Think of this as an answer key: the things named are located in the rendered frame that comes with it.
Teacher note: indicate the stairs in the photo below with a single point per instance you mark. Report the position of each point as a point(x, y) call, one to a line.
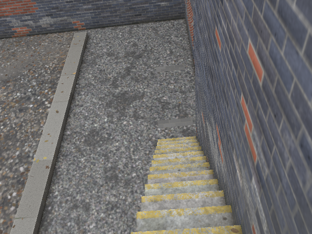
point(182, 195)

